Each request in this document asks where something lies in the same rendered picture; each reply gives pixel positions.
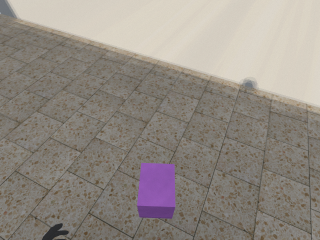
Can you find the carton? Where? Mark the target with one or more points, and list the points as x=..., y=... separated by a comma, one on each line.
x=156, y=193

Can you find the robot left hand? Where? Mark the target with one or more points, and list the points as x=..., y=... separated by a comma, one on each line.
x=53, y=232

